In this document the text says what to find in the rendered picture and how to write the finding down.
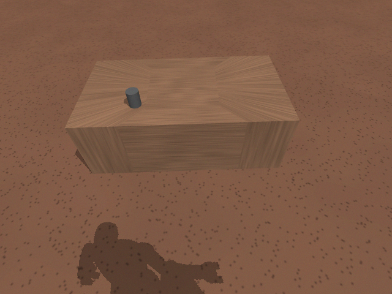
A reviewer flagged can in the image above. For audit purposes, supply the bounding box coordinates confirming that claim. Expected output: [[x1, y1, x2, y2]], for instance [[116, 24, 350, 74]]
[[125, 87, 141, 108]]

